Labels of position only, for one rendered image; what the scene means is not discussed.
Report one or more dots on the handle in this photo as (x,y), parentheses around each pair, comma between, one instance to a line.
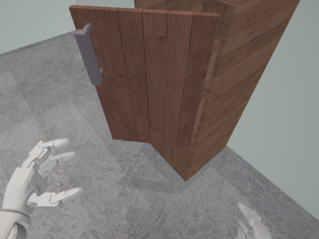
(88,55)

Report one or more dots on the robot right hand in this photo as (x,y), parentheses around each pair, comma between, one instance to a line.
(257,231)

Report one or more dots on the robot left hand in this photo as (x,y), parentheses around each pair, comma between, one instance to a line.
(19,194)

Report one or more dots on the cupboard door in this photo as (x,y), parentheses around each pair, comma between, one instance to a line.
(155,64)

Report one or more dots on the robot left forearm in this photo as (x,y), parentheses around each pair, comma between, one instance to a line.
(13,224)

